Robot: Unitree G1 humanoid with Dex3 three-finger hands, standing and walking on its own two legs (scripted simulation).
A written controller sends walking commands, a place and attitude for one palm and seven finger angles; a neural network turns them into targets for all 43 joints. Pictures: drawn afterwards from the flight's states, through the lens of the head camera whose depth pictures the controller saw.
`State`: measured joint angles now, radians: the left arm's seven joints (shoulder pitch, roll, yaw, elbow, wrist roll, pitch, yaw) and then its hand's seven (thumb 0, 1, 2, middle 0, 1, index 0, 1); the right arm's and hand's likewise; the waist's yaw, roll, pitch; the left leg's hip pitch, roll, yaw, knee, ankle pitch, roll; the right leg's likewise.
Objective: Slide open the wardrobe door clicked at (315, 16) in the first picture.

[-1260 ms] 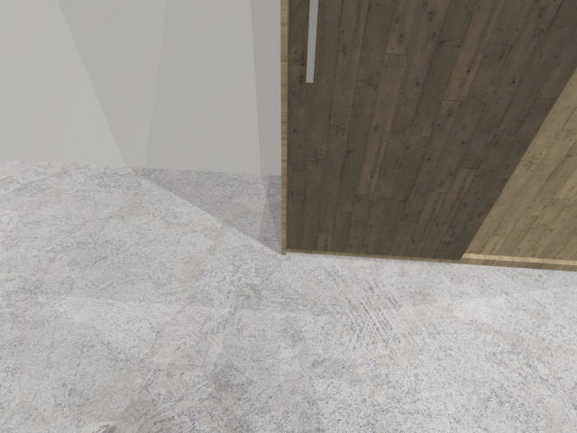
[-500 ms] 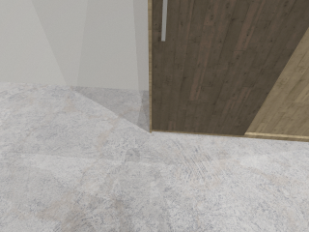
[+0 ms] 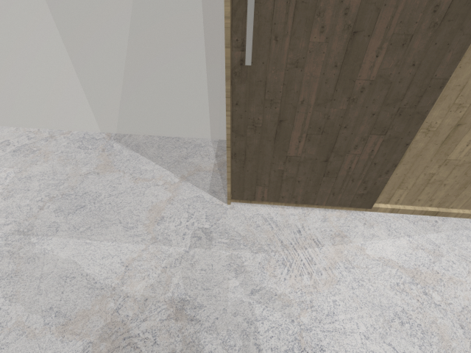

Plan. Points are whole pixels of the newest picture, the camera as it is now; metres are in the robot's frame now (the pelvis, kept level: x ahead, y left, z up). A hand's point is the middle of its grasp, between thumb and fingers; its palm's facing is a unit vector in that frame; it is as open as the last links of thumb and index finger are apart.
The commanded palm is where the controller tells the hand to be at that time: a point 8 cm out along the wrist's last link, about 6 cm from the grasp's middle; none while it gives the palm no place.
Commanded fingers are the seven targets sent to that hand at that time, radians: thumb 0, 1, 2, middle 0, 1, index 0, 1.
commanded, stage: look at it before walking up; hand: left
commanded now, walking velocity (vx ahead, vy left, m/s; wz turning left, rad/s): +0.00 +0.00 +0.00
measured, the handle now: (250, 27) +0.97 +0.01 +0.16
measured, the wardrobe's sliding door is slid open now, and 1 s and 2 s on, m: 0.00 0.00 0.00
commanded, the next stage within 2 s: walk to a spot facing it in 0.18 s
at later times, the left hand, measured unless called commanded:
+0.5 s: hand out of the picture +0.05 +0.22 -0.17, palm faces -0.05 -0.96 -0.26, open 7.4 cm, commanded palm none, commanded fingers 0.00 0.90 0.90 -0.20 -0.30 -0.20 -0.30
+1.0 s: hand (188, 331) +0.21 +0.11 -0.17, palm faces -0.26 -0.95 -0.19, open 7.4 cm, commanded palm none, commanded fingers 0.00 0.90 0.90 -0.20 -0.30 -0.20 -0.30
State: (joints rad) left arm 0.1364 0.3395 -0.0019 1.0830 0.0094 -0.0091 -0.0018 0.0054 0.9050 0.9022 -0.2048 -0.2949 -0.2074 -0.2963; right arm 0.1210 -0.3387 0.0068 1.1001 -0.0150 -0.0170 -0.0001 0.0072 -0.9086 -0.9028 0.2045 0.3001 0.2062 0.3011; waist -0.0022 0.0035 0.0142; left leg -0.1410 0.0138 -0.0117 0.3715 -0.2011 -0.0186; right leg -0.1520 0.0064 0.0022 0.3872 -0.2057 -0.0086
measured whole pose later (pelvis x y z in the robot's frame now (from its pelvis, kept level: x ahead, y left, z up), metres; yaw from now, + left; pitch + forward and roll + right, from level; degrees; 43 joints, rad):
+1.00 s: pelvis +0.14 -0.06 +0.00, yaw -18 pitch +0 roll -1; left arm 0.33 0.16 0.04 1.03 0.02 -0.04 0.01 0.00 0.91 0.90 -0.20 -0.29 -0.21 -0.30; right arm 0.17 -0.20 -0.05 0.97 -0.02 -0.02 0.00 0.01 -0.91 -0.90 0.20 0.30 0.20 0.30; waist -0.01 0.02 0.02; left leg -0.59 0.11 0.06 1.01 -0.25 -0.05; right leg -0.16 0.05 -0.02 0.41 -0.25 -0.05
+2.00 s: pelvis +0.23 -0.07 +0.00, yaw -1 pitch +0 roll +0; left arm 0.37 0.12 0.03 1.05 0.03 -0.04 0.02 0.01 0.92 0.90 -0.20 -0.29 -0.21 -0.30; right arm 0.26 -0.20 -0.07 1.05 -0.04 0.04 0.01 0.01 -0.91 -0.90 0.20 0.30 0.20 0.30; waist 0.02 0.02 -0.01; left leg -0.41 0.07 0.03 0.91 -0.35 -0.03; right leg -0.12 -0.03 -0.14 0.39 -0.27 -0.02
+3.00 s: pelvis +0.49 -0.09 -0.01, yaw -5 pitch -1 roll -1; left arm 0.18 0.14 0.05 1.03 0.02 0.00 0.04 -0.01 0.93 0.90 -0.20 -0.29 -0.21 -0.30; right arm 0.18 -0.18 -0.06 1.03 -0.02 0.04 -0.03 0.01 -0.94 -0.90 0.20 0.30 0.20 0.30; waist 0.01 0.03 0.07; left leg -0.44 0.05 0.04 0.87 -0.41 -0.05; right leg -0.28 -0.01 -0.15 0.50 -0.21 -0.06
